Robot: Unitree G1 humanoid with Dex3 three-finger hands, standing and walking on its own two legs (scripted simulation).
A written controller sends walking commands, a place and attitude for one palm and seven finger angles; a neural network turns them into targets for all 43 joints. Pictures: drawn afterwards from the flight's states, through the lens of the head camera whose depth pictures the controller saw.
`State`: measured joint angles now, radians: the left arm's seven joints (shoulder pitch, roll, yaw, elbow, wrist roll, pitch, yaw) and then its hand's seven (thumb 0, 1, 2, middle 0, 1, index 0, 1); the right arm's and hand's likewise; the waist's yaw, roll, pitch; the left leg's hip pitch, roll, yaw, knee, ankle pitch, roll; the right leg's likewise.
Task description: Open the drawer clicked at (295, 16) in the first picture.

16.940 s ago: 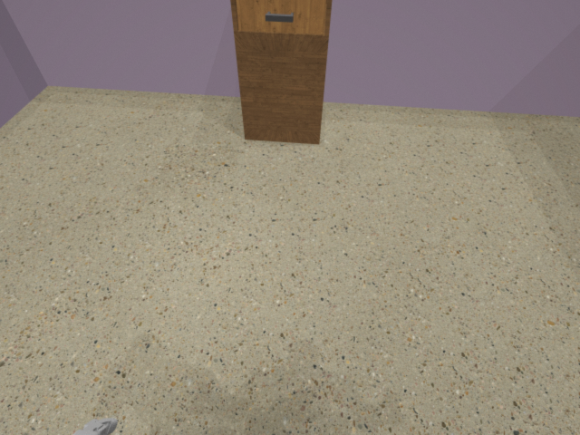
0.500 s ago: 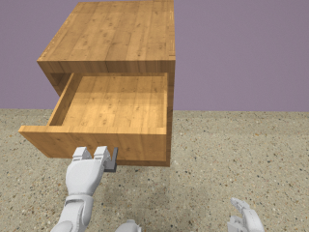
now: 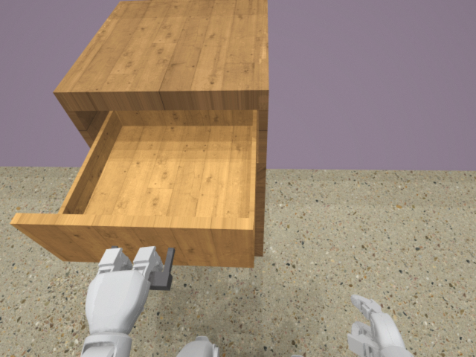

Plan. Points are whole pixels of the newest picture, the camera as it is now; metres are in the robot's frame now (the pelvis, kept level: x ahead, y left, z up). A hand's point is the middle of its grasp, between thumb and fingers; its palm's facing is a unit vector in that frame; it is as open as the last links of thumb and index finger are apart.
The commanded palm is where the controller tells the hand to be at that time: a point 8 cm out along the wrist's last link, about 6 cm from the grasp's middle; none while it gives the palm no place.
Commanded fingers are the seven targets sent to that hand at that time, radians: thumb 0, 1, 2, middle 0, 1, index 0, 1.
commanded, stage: pull the drawer open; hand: left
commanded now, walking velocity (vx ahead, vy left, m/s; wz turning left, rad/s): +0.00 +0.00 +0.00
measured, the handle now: (138, 266) +0.27 +0.19 +0.00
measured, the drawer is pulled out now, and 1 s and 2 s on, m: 0.27 0.30 0.30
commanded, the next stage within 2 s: open the thumb to release the handle in 0.48 s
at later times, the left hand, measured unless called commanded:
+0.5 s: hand (130, 321) +0.19 +0.19 -0.02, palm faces -0.03 -0.12 -0.99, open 5.7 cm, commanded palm +0.15 +0.19 +0.03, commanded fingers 0.00 0.90 0.90 -0.40 -1.35 -0.40 -1.35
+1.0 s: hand (129, 321) +0.19 +0.19 -0.02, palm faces +0.00 -0.10 -1.00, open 10.6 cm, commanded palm +0.16 +0.20 +0.03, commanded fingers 0.00 -0.50 0.30 -0.30 -1.20 -0.30 -1.20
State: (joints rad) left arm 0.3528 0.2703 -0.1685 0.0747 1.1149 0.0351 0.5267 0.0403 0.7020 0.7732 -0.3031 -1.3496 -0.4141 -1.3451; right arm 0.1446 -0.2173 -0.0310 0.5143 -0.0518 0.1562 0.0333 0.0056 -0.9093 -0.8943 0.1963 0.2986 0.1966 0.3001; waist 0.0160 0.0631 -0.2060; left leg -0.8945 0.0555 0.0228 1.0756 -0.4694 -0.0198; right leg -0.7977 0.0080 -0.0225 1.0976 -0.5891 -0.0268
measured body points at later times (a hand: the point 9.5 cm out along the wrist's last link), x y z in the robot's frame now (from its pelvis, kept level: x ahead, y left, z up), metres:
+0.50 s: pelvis +0.00 -0.01 -0.01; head +0.06 -0.04 +0.43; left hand +0.18 +0.20 +0.03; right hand +0.21 -0.22 -0.12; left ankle +0.03 +0.13 -0.66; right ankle -0.03 -0.10 -0.66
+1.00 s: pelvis -0.01 -0.02 -0.01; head +0.05 -0.05 +0.44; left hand +0.18 +0.19 +0.03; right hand +0.19 -0.23 -0.12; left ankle +0.03 +0.13 -0.66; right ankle -0.03 -0.11 -0.66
